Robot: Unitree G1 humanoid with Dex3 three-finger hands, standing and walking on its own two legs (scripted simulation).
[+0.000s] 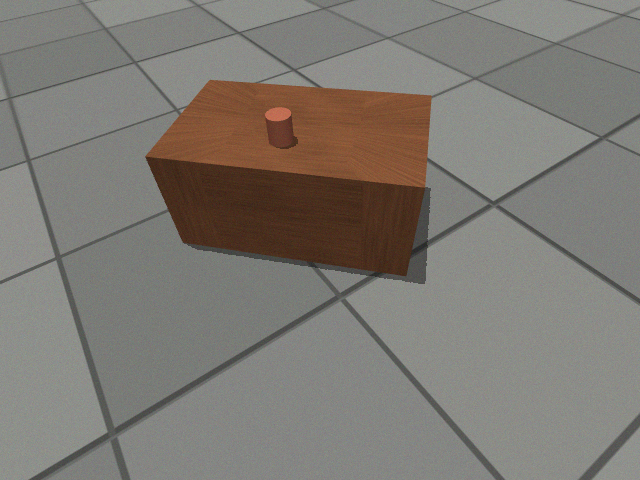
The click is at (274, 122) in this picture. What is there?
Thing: squat round
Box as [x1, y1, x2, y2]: [265, 107, 293, 146]
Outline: 272,108 265,113 269,142 274,146 288,145 293,140 290,111 282,107
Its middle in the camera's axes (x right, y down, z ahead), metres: -0.13 -0.41 +1.38
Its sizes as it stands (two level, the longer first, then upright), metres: 0.089 0.089 0.103
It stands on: a support 0.45 m high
